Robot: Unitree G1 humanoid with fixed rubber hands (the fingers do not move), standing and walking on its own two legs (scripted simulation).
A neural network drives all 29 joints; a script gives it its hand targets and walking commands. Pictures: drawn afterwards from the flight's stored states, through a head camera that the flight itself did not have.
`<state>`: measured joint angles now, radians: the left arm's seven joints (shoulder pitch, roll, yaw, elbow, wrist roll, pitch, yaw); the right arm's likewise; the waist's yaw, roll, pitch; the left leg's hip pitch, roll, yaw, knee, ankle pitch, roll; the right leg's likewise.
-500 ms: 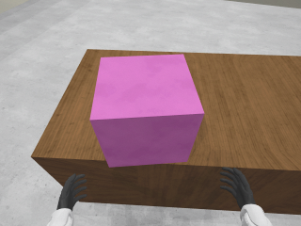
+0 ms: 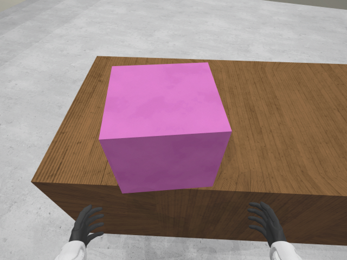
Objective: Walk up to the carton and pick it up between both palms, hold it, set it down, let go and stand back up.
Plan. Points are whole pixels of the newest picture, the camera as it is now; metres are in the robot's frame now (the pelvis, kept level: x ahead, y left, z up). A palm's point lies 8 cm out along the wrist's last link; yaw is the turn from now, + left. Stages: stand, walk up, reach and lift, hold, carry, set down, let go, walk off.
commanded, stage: set down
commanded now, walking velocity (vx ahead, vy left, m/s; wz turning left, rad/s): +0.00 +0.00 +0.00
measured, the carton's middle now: (164, 128) +0.48 +0.06 -0.01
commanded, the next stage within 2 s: let go in 0.04 s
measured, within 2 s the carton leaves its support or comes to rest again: neither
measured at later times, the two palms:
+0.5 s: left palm (82, 242) +0.17 +0.23 -0.07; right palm (276, 243) +0.19 -0.23 -0.08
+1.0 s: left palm (53, 238) +0.17 +0.30 -0.07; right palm out of the picture +0.15 -0.22 -0.10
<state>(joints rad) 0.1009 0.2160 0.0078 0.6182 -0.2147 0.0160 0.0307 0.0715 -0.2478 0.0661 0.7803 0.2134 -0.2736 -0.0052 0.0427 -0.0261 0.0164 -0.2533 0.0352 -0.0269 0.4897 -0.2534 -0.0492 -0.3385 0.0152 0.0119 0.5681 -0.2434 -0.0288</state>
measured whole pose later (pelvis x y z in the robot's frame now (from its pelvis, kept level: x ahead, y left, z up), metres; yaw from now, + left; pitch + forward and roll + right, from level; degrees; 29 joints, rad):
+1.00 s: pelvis +0.01 +0.02 +0.00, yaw +0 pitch +0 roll +0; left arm 0.12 0.38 0.01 0.63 -0.08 0.00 0.00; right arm 0.13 -0.26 0.07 0.81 0.05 -0.04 0.00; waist 0.03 -0.03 0.04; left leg -0.25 0.04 -0.03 0.55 -0.30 -0.05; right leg -0.30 0.02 0.01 0.56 -0.25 -0.02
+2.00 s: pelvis +0.01 +0.02 +0.00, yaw +0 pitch +0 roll +0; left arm 0.17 0.37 0.01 0.71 -0.08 -0.04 0.00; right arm 0.13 -0.26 0.07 0.89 0.05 -0.02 0.00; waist 0.01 0.01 -0.03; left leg -0.25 0.04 -0.03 0.56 -0.31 -0.04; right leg -0.30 0.02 0.01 0.56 -0.26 -0.01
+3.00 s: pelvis -0.01 +0.02 +0.00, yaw +0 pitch -2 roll +0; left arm 0.18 0.36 0.01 0.77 -0.08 -0.04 0.00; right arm 0.13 -0.27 0.07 0.97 0.05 -0.02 0.00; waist 0.01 0.02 -0.03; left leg -0.25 0.04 -0.03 0.56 -0.28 -0.04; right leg -0.30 0.02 0.01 0.56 -0.23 -0.01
